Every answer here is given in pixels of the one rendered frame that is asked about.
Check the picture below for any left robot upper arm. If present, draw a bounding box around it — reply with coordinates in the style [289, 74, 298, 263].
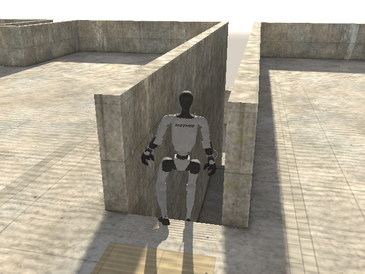
[153, 115, 173, 145]

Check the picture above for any left robot shin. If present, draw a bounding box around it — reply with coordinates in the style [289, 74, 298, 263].
[156, 182, 168, 218]

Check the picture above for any right robot upper arm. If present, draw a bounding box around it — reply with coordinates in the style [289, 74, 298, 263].
[197, 116, 211, 149]

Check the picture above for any left robot forearm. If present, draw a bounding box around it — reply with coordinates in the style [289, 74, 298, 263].
[144, 136, 158, 155]

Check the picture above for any left robot hand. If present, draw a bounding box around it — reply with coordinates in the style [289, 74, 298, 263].
[141, 152, 154, 166]

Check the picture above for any right robot hand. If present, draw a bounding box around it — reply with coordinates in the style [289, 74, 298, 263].
[204, 162, 217, 176]

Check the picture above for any left robot foot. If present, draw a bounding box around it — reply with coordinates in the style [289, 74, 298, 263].
[158, 215, 170, 225]

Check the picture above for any right robot forearm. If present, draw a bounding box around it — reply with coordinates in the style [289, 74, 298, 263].
[205, 141, 215, 164]

